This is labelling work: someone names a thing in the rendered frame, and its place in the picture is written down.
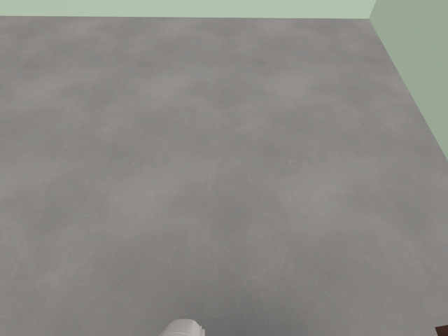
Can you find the left robot thigh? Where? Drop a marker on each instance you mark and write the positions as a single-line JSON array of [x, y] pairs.
[[183, 327]]

